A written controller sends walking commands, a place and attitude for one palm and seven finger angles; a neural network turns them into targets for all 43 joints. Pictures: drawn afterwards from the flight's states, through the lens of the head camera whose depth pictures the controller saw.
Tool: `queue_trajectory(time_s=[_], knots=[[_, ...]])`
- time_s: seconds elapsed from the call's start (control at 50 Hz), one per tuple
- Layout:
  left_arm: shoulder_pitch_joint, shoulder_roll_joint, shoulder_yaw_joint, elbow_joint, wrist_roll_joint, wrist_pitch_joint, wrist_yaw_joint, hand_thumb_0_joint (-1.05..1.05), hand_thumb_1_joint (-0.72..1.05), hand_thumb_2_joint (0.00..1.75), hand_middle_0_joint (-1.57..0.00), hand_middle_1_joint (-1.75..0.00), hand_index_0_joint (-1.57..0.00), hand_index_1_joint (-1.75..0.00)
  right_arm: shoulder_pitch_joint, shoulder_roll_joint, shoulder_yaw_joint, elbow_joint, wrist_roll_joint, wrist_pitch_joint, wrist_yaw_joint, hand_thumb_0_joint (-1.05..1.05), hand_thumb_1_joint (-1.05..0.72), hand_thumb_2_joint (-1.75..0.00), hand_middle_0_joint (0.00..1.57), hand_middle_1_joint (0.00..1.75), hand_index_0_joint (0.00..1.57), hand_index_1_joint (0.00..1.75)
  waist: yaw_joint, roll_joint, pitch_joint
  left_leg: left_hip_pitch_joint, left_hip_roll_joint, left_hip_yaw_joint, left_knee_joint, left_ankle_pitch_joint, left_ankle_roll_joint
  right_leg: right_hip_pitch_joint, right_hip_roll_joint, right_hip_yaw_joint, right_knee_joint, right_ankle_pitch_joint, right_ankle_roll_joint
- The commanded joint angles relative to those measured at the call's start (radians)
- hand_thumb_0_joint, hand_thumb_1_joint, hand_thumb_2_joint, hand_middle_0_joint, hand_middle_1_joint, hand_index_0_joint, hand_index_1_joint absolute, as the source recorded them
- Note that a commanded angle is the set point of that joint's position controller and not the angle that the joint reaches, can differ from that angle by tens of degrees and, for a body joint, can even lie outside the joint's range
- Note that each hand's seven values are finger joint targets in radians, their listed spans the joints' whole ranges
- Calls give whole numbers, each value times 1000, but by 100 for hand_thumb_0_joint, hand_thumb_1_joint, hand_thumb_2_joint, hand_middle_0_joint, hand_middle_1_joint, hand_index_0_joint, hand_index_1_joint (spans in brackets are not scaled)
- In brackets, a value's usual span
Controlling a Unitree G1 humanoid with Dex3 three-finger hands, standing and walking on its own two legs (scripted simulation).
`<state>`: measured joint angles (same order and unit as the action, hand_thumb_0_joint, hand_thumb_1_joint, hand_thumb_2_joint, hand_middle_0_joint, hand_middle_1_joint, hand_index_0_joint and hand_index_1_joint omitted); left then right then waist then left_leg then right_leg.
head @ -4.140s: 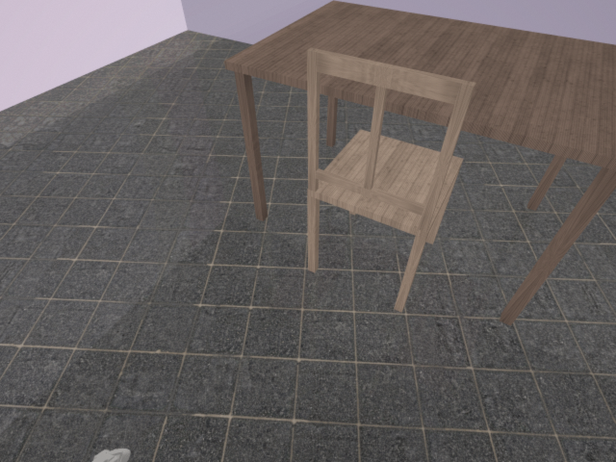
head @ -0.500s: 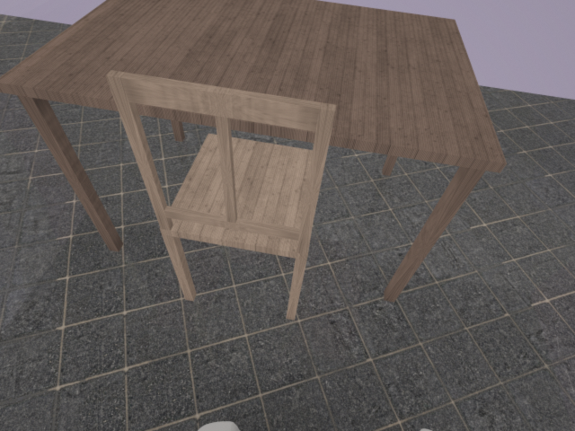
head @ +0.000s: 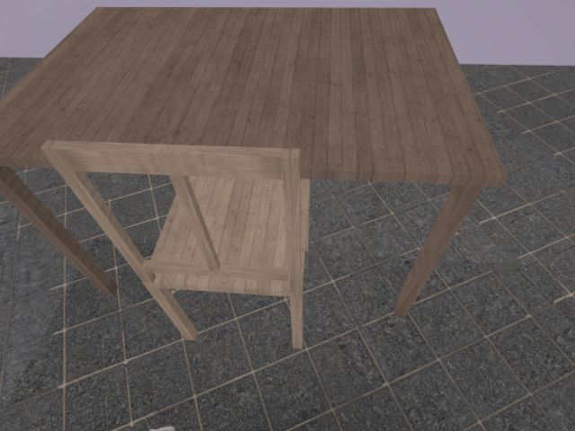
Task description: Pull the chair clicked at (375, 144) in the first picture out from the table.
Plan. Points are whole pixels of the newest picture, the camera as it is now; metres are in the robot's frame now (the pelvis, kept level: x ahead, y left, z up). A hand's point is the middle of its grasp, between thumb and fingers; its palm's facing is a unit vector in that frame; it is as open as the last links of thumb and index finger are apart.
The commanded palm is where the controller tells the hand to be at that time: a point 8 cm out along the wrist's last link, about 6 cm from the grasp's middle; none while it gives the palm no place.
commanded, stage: come to a stop and stand still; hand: left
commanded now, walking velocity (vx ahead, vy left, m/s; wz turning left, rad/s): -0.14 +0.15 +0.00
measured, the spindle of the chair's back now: (199, 227) +0.49 +0.20 -0.08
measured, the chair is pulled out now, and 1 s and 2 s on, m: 0.00 0.00 0.00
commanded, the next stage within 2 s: look again from close up in 0.84 s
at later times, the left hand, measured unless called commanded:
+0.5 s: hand out of the picture -0.01 +0.28 -0.18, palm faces -0.04 -0.97 -0.25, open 7.4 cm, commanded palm none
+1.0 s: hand out of the picture +0.01 +0.24 -0.17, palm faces -0.05 -0.98 -0.21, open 7.3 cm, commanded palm none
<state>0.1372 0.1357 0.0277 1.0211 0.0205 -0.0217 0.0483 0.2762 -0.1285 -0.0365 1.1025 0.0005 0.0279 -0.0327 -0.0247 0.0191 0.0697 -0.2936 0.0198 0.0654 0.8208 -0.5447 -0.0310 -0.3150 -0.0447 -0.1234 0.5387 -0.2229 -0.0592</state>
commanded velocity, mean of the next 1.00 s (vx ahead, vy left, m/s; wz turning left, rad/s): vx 0.04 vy -0.07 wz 0.00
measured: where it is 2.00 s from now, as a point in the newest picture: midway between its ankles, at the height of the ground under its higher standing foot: outside the picture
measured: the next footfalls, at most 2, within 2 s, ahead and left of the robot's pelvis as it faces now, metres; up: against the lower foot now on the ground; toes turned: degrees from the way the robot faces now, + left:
left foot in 0.24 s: +0.04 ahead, +0.16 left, +0.00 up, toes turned -1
right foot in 0.48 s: +0.01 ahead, -0.05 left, +0.00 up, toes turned -7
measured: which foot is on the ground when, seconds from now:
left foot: up 0.00-0.22, down 0.24-1.00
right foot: down 0.00-0.28, up 0.30-0.46, down 0.48-1.00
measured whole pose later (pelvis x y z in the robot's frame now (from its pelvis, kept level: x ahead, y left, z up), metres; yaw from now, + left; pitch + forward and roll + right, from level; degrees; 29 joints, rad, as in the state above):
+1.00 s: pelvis -0.03 +0.07 +0.00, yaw -4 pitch -1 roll +0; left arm 0.30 0.16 0.01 1.01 0.02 0.00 0.04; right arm 0.32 -0.12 -0.01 1.09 -0.01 0.00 -0.03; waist -0.02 0.00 0.02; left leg -0.21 0.00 0.10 0.50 -0.27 0.04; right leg -0.23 -0.02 -0.04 0.52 -0.27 0.00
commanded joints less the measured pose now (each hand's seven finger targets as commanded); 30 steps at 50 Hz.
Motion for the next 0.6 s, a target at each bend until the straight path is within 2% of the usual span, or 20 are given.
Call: queue_trajectory(time_s=[0.0,0.06,0.12,0.14,0.16,0.18,0.2,0.22,0.24,0.26,0.28,0.3,0.34,0.4,0.44,0.46,0.48,0.5,0.54,0.58], knots=[[117,207,60,-19,5,17,14,0,90,90,-20,-30,-20,-30,36,-67,-25,-55,-9,15,-4,0,-90,-90,20,30,20,30,51,-90,-153,-125,2,-58,186,20,-17,244,-313,237,-131,887,-163],[66,213,65,-48,10,27,11,0,90,90,-20,-30,-20,-30,32,-68,-32,-78,-10,24,6,0,-90,-90,20,30,20,30,37,-137,-143,-89,7,-51,151,73,-23,159,-285,198,-167,665,-140],[44,219,69,-63,19,33,6,0,90,90,-20,-30,-20,-30,31,-71,-31,-96,-11,12,13,0,-90,-90,20,30,20,30,35,-209,-135,-32,11,-40,-5,90,-15,117,-266,211,-191,399,-122],[49,333,23,-129,11,17,19,0,90,90,-20,-30,-20,-30,51,-192,-30,-202,-24,7,24,0,-90,-90,20,30,20,30,-29,-66,-154,-30,-7,-130,-192,90,18,220,-269,321,-19,417,-100],[26,283,40,-165,8,38,22,0,90,90,-20,-30,-20,-30,51,-136,-54,-217,-22,-11,22,0,-90,-90,20,30,20,30,-33,-135,-257,47,-13,-23,-253,179,10,85,-232,227,-7,-20,-37],[-1,216,22,-183,5,47,19,0,90,90,-20,-30,-20,-30,31,-166,-54,-221,-29,-25,18,0,-90,-90,20,30,20,30,-30,-54,-235,77,22,-69,-338,181,30,1,-147,163,15,-163,8],[2,186,0,-199,-2,54,8,0,90,90,-20,-30,-20,-30,12,-231,-54,-246,-37,-30,11,0,-90,-90,20,30,20,30,-27,74,-177,8,106,-206,-432,132,70,-34,-39,73,103,-161,62],[66,152,-5,-194,0,61,-5,0,90,90,-20,-30,-20,-30,-50,-272,-62,-278,-40,-27,1,0,-90,-90,20,30,20,30,13,149,-106,-77,181,-259,-527,45,103,-41,14,32,166,-148,79],[127,158,0,-189,1,68,-18,0,90,90,-20,-30,-20,-30,-90,-310,-63,-315,-51,-23,-5,0,-90,-90,20,30,20,30,38,89,-74,-198,229,-254,-572,-73,136,27,9,19,222,-160,79],[155,139,10,-183,11,73,-27,0,90,90,-20,-30,-20,-30,-120,-314,-66,-326,-55,-19,-9,0,-90,-90,20,30,20,30,42,67,-63,-232,200,-248,-554,-128,132,36,35,3,254,-169,76],[153,138,8,-179,23,89,-33,0,90,90,-20,-30,-20,-30,-123,-312,-64,-320,-51,-12,-8,0,-90,-90,20,30,20,30,24,174,17,-256,215,-281,-579,-187,144,-40,42,9,312,-183,78],[146,150,14,-189,24,96,-40,0,90,90,-20,-30,-20,-30,-109,-313,-62,-317,-49,-7,-7,0,-90,-90,20,30,20,30,19,195,90,-291,242,-293,-614,-210,161,-102,28,45,361,-173,74],[158,156,25,-206,23,89,-53,0,90,90,-20,-30,-20,-30,-86,-312,-57,-312,-52,-7,-6,0,-90,-90,20,30,20,30,26,131,149,-343,268,-300,-630,-219,174,-99,11,63,351,-172,66],[222,146,31,-197,20,72,-68,0,90,90,-20,-30,-20,-30,-47,-306,-56,-303,-53,-16,-16,0,-90,-90,20,30,20,30,30,75,87,-211,247,-263,-532,-111,154,-44,20,51,127,-176,62],[286,143,29,-173,22,60,-67,0,90,90,-20,-30,-20,-30,-34,-271,-42,-295,-46,-18,-17,0,-90,-90,20,30,20,30,44,41,56,-202,184,-201,-428,-54,119,57,39,65,-45,-106,40],[312,171,33,-174,23,56,-61,0,90,90,-20,-30,-20,-30,-30,-234,-33,-295,-38,-20,-17,0,-90,-90,20,30,20,30,49,-54,29,-222,114,-122,-304,-26,91,71,-15,152,-124,-151,3],[313,204,37,-183,23,54,-52,0,90,90,-20,-30,-20,-30,-25,-184,-20,-304,-28,-25,-17,0,-90,-90,20,30,20,30,41,-167,10,-260,19,-21,-172,26,63,63,-110,322,-222,-252,-60],[300,220,40,-181,18,42,-43,0,90,90,-20,-30,-20,-30,-14,-156,-9,-292,-26,-31,-15,0,-90,-90,20,30,20,30,33,-248,-44,-241,-21,21,-35,105,54,86,-187,433,-285,-228,-115],[276,191,40,-181,12,27,-29,0,90,90,-20,-30,-20,-30,-14,-159,-12,-274,-22,-34,-12,0,-90,-90,20,30,20,30,30,-185,-85,-227,4,-22,94,70,62,142,-209,398,-253,26,-177],[219,193,38,-186,15,33,-24,0,90,90,-20,-30,-20,-30,12,-140,-12,-248,-16,-36,-7,0,-90,-90,20,30,20,30,1,-69,-99,-137,15,-6,-42,91,54,105,-191,292,-182,131,-167]])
